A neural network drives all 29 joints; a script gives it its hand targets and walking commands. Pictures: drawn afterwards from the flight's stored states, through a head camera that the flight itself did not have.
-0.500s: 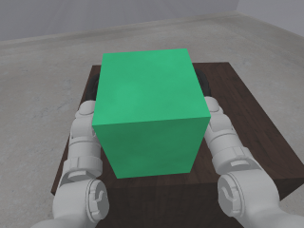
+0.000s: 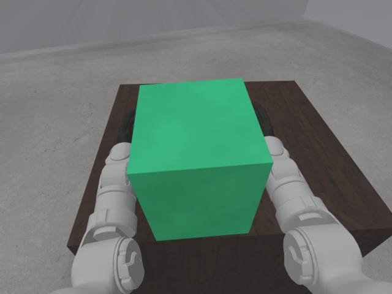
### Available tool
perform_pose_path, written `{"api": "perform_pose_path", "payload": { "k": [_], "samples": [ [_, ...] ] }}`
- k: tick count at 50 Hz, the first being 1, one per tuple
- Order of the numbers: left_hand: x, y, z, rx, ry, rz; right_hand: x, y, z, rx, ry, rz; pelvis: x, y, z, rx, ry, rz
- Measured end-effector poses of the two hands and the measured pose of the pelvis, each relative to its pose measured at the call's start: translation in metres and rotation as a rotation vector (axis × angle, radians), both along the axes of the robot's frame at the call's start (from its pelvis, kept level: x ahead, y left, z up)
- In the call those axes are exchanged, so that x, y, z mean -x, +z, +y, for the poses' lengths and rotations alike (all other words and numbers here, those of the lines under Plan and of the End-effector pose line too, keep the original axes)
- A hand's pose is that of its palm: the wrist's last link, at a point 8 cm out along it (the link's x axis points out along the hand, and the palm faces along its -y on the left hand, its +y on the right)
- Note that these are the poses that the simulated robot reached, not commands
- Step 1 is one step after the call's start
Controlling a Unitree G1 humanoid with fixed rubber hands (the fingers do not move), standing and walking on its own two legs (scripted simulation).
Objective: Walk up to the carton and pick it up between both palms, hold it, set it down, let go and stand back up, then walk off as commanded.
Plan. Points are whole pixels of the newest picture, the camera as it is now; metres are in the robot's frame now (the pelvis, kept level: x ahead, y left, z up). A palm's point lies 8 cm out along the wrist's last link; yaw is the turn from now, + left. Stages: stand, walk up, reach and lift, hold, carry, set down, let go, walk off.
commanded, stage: set down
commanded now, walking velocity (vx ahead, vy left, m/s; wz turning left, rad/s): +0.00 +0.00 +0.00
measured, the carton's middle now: (197, 163) +0.35 +0.02 +0.12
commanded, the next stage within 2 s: none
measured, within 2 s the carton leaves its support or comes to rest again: rests again in 1.78 s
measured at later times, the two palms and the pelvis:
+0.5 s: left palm (134, 148) +0.41 +0.16 +0.10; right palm (260, 135) +0.43 -0.13 +0.12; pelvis +0.02 -0.01 +0.00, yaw +0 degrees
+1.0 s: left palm (135, 157) +0.41 +0.16 +0.07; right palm (257, 144) +0.43 -0.13 +0.09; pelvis +0.03 -0.01 +0.00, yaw +0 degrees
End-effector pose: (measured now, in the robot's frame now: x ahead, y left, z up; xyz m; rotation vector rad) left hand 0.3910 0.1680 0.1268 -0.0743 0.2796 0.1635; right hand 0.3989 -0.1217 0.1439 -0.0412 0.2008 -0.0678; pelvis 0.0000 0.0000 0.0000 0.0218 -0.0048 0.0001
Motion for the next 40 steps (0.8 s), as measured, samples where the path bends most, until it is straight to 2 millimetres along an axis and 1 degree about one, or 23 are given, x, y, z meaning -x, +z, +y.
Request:
{"api": "perform_pose_path", "payload": {
  "k": [3, 9, 26, 32, 40],
  "samples": [
    [-0.001, -0.006, -0.003, 0.000, 0.003, 0.008, -0.001, -0.005, -0.003, 0.004, -0.001, 0.007, -0.002, 0.000, -0.001, -0.001, 0.000, 0.002],
    [-0.006, -0.009, -0.008, 0.003, 0.009, -0.012, -0.007, -0.005, -0.007, 0.004, 0.002, -0.015, -0.006, 0.000, -0.003, -0.004, 0.000, 0.008],
    [-0.021, -0.029, -0.006, 0.024, 0.034, 0.009, -0.031, -0.022, -0.005, -0.004, 0.025, 0.006, -0.025, 0.001, -0.007, -0.010, 0.001, 0.035],
    [-0.023, -0.041, -0.006, 0.019, 0.034, 0.031, -0.033, -0.035, -0.005, 0.002, 0.027, 0.026, -0.029, 0.002, -0.006, -0.009, 0.001, 0.043],
    [-0.020, -0.052, -0.007, 0.027, 0.042, 0.040, -0.030, -0.048, -0.006, -0.003, 0.028, 0.035, -0.032, 0.002, -0.005, -0.009, 0.001, 0.048]
  ]
}}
